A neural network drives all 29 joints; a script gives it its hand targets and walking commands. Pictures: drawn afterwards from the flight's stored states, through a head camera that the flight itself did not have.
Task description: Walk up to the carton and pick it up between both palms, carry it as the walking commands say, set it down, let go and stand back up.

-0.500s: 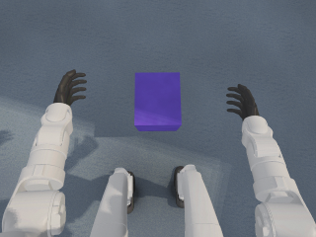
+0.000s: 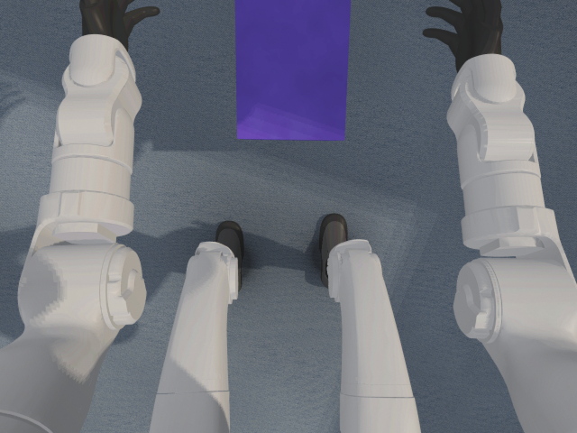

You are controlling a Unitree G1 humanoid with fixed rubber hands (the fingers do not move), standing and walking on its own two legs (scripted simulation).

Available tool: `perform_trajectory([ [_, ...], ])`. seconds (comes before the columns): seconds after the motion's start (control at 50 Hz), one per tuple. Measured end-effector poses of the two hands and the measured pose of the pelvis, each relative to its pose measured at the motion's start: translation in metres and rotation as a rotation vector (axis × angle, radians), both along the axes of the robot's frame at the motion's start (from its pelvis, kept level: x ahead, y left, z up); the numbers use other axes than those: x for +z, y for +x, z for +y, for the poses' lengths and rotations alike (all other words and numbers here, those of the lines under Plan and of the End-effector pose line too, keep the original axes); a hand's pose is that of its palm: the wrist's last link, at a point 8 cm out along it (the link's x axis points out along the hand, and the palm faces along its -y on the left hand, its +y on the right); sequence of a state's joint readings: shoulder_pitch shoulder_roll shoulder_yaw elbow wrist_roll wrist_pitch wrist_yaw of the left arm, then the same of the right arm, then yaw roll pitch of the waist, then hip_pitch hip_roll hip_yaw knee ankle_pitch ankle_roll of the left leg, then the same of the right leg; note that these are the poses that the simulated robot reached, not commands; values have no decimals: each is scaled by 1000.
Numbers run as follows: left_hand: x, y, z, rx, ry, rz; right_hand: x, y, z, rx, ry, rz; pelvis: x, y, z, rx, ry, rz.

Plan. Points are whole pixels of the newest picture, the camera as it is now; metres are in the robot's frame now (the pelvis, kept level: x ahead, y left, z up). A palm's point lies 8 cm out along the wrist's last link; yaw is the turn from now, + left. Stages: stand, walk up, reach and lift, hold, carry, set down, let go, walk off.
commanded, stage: reach and lift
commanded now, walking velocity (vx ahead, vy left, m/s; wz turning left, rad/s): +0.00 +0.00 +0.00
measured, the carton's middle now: (291, 81) +0.53 +0.00 -0.55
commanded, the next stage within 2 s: none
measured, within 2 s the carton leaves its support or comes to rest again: neither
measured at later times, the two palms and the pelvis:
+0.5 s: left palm (155, 36) +0.52 +0.16 -0.20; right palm (448, 47) +0.52 -0.19 -0.20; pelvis -0.05 +0.00 -0.10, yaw +1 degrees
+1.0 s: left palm (182, 72) +0.51 +0.18 -0.35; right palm (395, 79) +0.51 -0.18 -0.37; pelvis -0.06 +0.00 -0.21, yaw +1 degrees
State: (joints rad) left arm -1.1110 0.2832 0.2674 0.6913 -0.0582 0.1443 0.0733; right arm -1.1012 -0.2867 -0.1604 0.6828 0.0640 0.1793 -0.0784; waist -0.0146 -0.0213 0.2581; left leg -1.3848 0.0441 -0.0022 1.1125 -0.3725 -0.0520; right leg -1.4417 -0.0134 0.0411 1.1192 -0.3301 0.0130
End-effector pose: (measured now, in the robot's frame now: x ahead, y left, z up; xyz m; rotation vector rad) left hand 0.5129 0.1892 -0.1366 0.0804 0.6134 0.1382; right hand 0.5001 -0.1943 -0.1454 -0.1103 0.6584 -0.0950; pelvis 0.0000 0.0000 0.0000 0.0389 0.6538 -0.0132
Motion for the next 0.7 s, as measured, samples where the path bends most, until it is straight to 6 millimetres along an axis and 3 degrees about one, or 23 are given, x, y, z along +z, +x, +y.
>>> perform_trajectory([
  [0.1, -12, 11, -6, -21, -2, -35, -17, 3, 6, -2, 1, -17, -2, -16, 4, 0, -7, -46],
  [0.2, -35, 0, -9, -15, 3, -7, -40, -10, 5, -16, -10, -2, -8, -32, 8, -1, -12, -102],
  [0.28, -35, -8, -15, 2, -12, -14, -36, -11, 8, -14, 0, -26, -21, -42, 6, -1, -7, -121],
  [0.34, -30, -3, -19, 7, -23, -42, -32, -2, 10, -14, 3, -48, -38, -50, 4, -1, 0, -130],
  [0.48, -53, 10, -27, 1, -42, -7, -53, 15, 5, -47, 16, -31, -93, -51, 2, 8, 9, -6],
  [0.58, -98, 9, -28, 10, -45, 51, -99, 14, -3, -57, -5, 15, -123, -46, 2, 9, 14, 63],
  [0.7, -171, -2, -22, 31, -19, 88, -176, 0, 1, -63, 20, 51, -144, -47, 1, 7, 17, 39],
])
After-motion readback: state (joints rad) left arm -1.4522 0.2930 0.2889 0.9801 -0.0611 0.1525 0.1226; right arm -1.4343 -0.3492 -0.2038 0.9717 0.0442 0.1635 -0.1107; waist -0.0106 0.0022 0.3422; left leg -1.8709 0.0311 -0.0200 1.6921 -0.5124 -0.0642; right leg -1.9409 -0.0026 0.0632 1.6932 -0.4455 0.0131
